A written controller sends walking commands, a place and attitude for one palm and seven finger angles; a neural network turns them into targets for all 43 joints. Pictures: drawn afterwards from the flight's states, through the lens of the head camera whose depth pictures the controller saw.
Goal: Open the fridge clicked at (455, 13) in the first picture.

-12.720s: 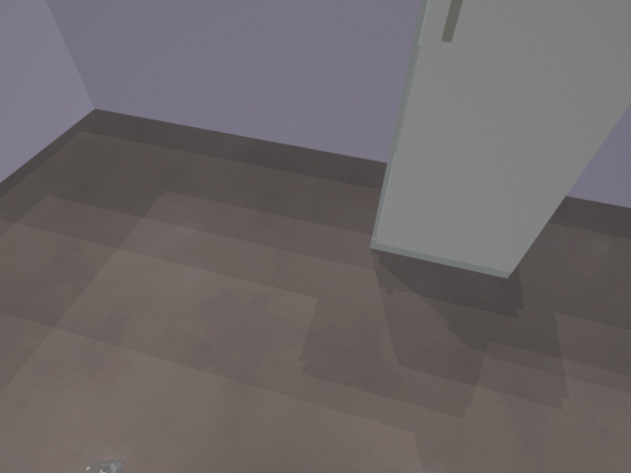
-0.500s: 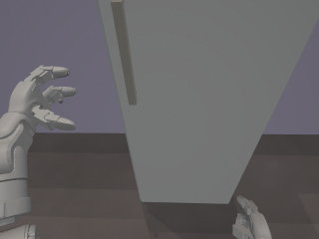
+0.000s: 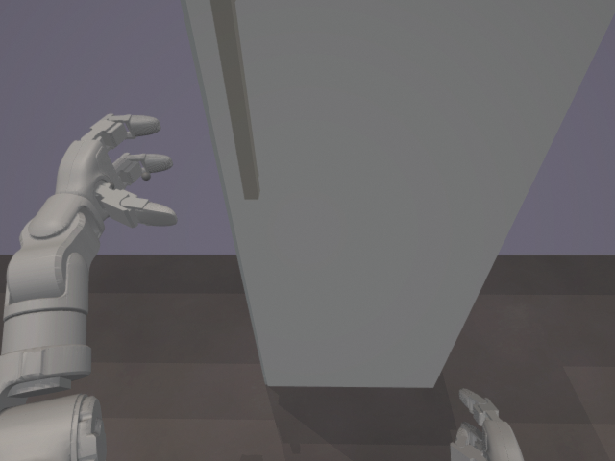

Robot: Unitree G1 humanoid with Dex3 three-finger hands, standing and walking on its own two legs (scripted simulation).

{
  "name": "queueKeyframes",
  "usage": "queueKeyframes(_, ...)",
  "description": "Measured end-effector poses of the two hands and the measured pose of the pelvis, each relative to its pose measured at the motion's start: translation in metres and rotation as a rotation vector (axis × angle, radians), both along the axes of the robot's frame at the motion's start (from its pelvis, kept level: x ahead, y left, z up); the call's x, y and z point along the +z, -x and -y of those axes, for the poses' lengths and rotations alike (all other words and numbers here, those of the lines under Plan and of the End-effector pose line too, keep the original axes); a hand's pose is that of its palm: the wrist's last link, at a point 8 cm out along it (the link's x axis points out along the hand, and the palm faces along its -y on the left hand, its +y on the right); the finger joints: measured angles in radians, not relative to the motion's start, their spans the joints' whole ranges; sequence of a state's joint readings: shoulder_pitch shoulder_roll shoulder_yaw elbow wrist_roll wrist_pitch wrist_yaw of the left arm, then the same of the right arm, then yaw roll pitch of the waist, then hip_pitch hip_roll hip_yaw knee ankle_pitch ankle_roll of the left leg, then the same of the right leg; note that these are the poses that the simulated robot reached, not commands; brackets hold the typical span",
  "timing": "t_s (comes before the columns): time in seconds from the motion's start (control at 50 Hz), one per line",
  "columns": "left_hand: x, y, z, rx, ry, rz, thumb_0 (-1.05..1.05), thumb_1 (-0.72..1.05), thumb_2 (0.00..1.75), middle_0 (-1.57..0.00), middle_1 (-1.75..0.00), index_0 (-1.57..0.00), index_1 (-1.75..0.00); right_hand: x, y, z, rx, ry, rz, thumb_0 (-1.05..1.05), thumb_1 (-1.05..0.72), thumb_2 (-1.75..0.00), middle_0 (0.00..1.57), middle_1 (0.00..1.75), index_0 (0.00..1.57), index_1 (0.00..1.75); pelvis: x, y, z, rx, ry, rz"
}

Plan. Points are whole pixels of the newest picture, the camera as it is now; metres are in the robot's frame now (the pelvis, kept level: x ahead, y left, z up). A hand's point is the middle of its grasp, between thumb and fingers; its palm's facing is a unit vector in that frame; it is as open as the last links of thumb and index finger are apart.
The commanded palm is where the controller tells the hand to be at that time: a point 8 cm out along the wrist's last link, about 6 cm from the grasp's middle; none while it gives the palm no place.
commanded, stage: move the hooked fingers beside the handle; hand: left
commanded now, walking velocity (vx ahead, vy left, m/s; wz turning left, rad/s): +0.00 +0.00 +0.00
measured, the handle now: (242, 107) +0.49 +0.13 +0.25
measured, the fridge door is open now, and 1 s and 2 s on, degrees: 0 0 0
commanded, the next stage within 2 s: feel for the door with the fingertips in 1.34 s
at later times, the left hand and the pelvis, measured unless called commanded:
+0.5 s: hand (181, 159) +0.41 +0.20 +0.22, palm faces +0.09 -1.00 +0.01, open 14.0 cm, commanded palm +0.38 +0.25 +0.22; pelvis +0.00 +0.00 +0.00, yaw -1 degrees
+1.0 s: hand (183, 161) +0.42 +0.20 +0.21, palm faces +0.11 -0.99 +0.01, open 14.0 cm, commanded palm +0.39 +0.25 +0.22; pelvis +0.02 +0.00 +0.00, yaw -1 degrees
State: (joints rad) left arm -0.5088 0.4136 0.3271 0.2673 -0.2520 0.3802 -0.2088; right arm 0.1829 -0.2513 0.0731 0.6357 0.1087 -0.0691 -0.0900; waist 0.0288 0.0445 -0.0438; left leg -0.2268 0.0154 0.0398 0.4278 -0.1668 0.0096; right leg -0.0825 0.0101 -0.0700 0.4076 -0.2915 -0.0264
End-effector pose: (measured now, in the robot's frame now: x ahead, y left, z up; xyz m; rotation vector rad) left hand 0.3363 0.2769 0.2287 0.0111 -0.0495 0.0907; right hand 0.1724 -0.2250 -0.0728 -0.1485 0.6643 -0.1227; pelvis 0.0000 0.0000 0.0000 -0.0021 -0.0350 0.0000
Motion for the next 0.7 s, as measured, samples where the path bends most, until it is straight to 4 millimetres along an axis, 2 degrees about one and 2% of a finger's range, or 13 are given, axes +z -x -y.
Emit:
queueKeyframes(0.22, -0.002, -0.018, 0.009, -0.001, 0.006, 0.000, -0.01, -0.50, 0.30, -0.30, -1.20, -0.30, -1.20, -0.009, 0.019, 0.011, -0.039, 0.022, -0.068, 0.02, -0.91, -0.90, 0.20, 0.30, 0.20, 0.30, 0.000, -0.001, -0.001, -0.006, 0.001, -0.006)
queueKeyframes(0.52, -0.006, -0.048, 0.027, -0.005, 0.024, -0.023, -0.01, -0.50, 0.30, -0.30, -1.20, -0.30, -1.20, -0.014, 0.030, 0.016, -0.070, 0.027, -0.112, 0.01, -0.91, -0.90, 0.20, 0.30, 0.20, 0.30, 0.001, -0.005, -0.001, -0.013, 0.000, -0.023)
queueKeyframes(0.7, -0.012, -0.063, 0.030, 0.004, 0.018, -0.041, -0.01, -0.50, 0.30, -0.30, -1.20, -0.30, -1.20, -0.018, 0.038, 0.020, -0.093, 0.027, -0.149, 0.01, -0.91, -0.90, 0.20, 0.30, 0.20, 0.30, 0.001, -0.009, -0.001, -0.019, -0.002, -0.035)
